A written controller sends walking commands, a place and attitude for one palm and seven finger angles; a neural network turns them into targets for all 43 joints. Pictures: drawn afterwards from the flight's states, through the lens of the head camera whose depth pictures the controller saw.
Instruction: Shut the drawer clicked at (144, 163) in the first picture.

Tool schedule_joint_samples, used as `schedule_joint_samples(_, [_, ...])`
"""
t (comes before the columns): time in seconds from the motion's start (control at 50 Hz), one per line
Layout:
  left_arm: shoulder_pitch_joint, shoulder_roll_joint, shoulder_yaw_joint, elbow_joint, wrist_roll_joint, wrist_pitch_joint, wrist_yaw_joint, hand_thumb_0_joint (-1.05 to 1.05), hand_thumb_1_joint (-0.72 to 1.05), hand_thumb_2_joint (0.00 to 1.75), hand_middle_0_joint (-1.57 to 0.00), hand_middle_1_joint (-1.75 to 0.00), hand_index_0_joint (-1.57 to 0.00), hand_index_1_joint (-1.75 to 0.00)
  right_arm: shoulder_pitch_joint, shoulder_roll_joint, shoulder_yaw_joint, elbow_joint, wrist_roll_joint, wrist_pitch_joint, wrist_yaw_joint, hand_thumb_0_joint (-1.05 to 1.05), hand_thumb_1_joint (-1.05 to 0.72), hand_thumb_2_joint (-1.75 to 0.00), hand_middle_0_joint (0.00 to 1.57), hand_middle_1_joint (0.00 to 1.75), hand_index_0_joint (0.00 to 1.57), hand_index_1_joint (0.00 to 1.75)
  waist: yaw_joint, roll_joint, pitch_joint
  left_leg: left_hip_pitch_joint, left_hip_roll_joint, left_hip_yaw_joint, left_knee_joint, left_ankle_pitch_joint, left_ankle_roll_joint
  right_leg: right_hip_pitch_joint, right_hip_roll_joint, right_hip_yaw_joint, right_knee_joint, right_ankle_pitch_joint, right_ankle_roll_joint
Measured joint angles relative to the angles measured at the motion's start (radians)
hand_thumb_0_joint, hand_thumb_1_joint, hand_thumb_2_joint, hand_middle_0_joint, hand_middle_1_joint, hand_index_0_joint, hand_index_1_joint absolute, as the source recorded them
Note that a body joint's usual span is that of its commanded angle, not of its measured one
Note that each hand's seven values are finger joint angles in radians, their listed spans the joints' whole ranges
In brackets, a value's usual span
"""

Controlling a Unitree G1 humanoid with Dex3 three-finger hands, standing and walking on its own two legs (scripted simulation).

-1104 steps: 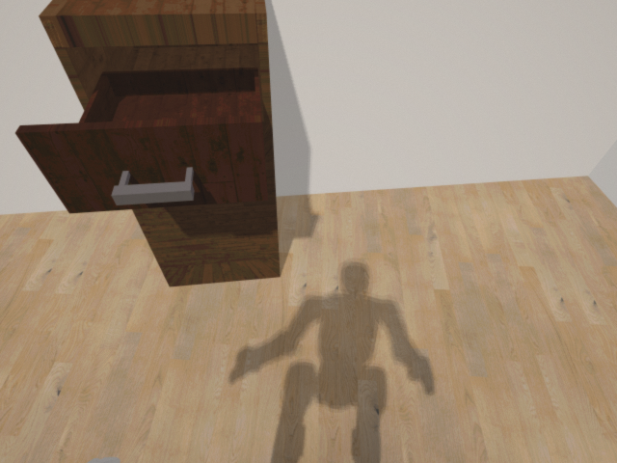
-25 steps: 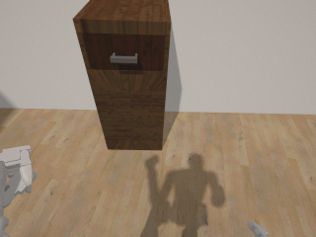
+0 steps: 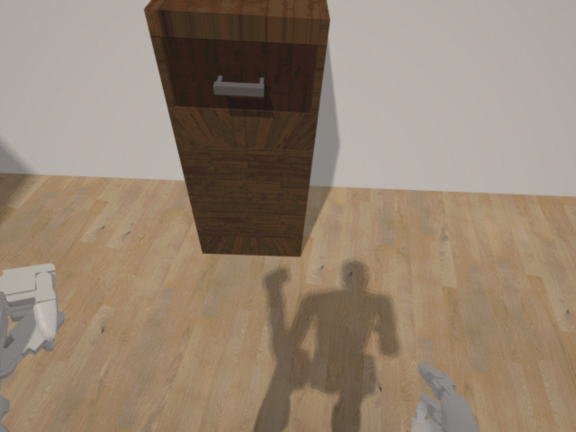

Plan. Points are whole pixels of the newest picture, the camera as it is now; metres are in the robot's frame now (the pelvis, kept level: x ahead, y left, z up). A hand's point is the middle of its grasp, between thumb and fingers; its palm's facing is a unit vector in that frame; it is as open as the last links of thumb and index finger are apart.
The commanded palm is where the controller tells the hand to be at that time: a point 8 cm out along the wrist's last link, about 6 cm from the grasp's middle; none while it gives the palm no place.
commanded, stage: stop stepping back and stand still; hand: left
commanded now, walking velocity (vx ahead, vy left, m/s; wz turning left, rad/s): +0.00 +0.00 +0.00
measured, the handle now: (240, 84) +0.88 +0.19 +0.03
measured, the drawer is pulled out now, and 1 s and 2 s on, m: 0.00 0.00 0.00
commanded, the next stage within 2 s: let the arm hang, fingers relaxed in 0.16 s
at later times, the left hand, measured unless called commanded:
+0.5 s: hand out of the picture +0.10 +0.21 -0.15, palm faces -0.03 -0.96 -0.29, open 3.0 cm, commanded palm none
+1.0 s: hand out of the picture -0.03 +0.18 -0.17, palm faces +0.05 -0.97 -0.24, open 6.7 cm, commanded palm none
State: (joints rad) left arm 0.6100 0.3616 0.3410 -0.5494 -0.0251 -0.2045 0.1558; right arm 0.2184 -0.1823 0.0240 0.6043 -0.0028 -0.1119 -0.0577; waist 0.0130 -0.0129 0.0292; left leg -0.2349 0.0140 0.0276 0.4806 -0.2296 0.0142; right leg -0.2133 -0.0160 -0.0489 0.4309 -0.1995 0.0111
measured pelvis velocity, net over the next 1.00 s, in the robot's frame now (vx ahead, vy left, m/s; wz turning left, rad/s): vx -0.01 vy -0.01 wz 0.02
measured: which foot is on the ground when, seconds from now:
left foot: down 0.00-1.00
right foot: down 0.00-1.00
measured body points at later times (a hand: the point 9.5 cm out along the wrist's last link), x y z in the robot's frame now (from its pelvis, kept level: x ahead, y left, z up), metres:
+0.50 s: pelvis -0.01 +0.00 -0.01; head +0.01 +0.00 +0.44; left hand +0.10 +0.26 -0.13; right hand +0.11 -0.26 -0.14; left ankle +0.02 +0.11 -0.74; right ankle +0.02 -0.13 -0.74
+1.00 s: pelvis -0.01 -0.01 +0.00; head +0.01 -0.02 +0.45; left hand -0.03 +0.23 -0.15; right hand -0.03 -0.21 -0.17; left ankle +0.02 +0.11 -0.74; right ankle +0.02 -0.13 -0.74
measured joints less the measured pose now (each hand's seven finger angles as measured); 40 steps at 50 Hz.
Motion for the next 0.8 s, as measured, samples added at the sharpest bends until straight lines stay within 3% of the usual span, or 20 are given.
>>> schedule_joint_samples(0.26, [0.016, 0.002, -0.003, 0.003, -0.003, 0.0, -0.003, 0.01, 0.89, 0.9, -1.4, -1.6, -1.41, -1.6, -0.006, -0.008, -0.008, -0.006, 0.002, 0.015, -0.005, 0.01, -0.9, -0.9, 0.2, 0.3, 0.2, 0.3, -0.002, 0.01, 0.005, 0.003, -0.002, 0.002, -0.015, 0.003, 0.002, 0.005, -0.001, 0.002, -0.019, 0.006, 0.003])
schedule_joint_samples(0.3, [-0.066, 0.024, -0.061, 0.155, 0.026, -0.006, -0.05, 0.01, 0.89, 0.9, -1.4, -1.6, -1.41, -1.6, -0.019, -0.04, -0.024, 0.048, 0.004, -0.012, 0.037, 0.01, -0.9, -0.9, 0.2, 0.3, 0.2, 0.3, 0.006, 0.032, -0.009, -0.038, -0.009, -0.009, 0.025, -0.006, 0.005, -0.032, -0.01, -0.01, 0.023, -0.009, 0.004])
schedule_joint_samples(0.34, [-0.184, 0.02, -0.147, 0.418, 0.045, 0.07, -0.1, 0.0, 0.9, 0.9, -1.39, -1.58, -1.4, -1.59, -0.05, -0.081, -0.034, 0.11, -0.002, 0.019, 0.065, 0.01, -0.9, -0.9, 0.2, 0.3, 0.2, 0.3, 0.012, 0.061, -0.023, -0.074, -0.019, -0.012, 0.072, -0.024, 0.011, -0.071, -0.022, -0.012, 0.084, -0.037, 0.007])
schedule_joint_samples(0.4, [-0.313, -0.027, -0.238, 0.825, 0.062, 0.19, -0.135, 0.0, 0.9, 0.9, -1.34, -1.54, -1.35, -1.54, -0.084, -0.107, -0.036, 0.172, -0.015, 0.071, 0.075, 0.01, -0.9, -0.9, 0.2, 0.3, 0.2, 0.3, -0.007, 0.076, -0.02, -0.093, -0.029, -0.007, 0.114, -0.041, 0.017, -0.103, -0.034, -0.006, 0.149, -0.067, 0.011])
schedule_joint_samples(0.48, [-0.372, -0.095, -0.314, 1.198, 0.066, 0.259, -0.148, 0.01, 0.91, 0.9, -1.23, -1.43, -1.24, -1.44, -0.073, -0.093, -0.033, 0.225, -0.026, 0.107, 0.07, 0.01, -0.9, -0.9, 0.2, 0.3, 0.2, 0.3, -0.035, 0.033, 0.014, -0.079, -0.03, -0.001, 0.115, -0.04, 0.012, -0.101, -0.036, 0.001, 0.172, -0.076, 0.004])
schedule_joint_samples(0.56, [-0.365, -0.155, -0.351, 1.416, 0.075, 0.266, -0.129, 0.01, 0.91, 0.9, -1.09, -1.31, -1.1, -1.29, -0.019, -0.065, -0.028, 0.303, -0.028, 0.13, 0.06, 0.0, -0.9, -0.9, 0.2, 0.3, 0.2, 0.3, -0.035, -0.009, 0.039, -0.057, -0.018, -0.01, 0.085, -0.024, 0.004, -0.07, -0.022, -0.009, 0.127, -0.054, -0.002])
schedule_joint_samples(0.6, [-0.356, -0.148, -0.322, 1.482, 0.05, 0.254, -0.117, 0.01, 0.91, 0.9, -1.02, -1.25, -1.03, -1.23, 0.017, -0.046, -0.026, 0.347, -0.028, 0.139, 0.054, 0.0, -0.9, -0.9, 0.2, 0.3, 0.2, 0.3, -0.023, -0.019, 0.045, -0.051, -0.011, -0.02, 0.068, -0.014, -0.002, -0.054, -0.014, -0.02, 0.095, -0.039, -0.008])
schedule_joint_samples(0.68, [-0.331, -0.126, -0.318, 1.578, 0.047, 0.238, -0.133, 0.01, 0.91, 0.9, -0.87, -1.08, -0.87, -1.07, 0.073, -0.017, -0.027, 0.422, -0.027, 0.151, 0.047, 0.0, -0.9, -0.9, 0.2, 0.3, 0.2, 0.3, -0.006, -0.009, 0.051, -0.038, -0.005, -0.034, 0.038, 0.003, -0.006, -0.026, -0.005, -0.034, 0.041, -0.013, -0.014])
schedule_joint_samples(0.8, [-0.302, -0.132, -0.323, 1.674, 0.042, 0.231, -0.136, 0.01, 0.91, 0.9, -0.64, -0.81, -0.64, -0.81, 0.111, 0.012, -0.029, 0.483, -0.021, 0.147, 0.041, 0.0, -0.9, -0.9, 0.2, 0.3, 0.2, 0.3, -0.006, 0.023, 0.05, -0.011, -0.008, -0.029, 0.002, 0.018, -0.004, -0.003, -0.007, -0.03, 0.009, 0.002, -0.012])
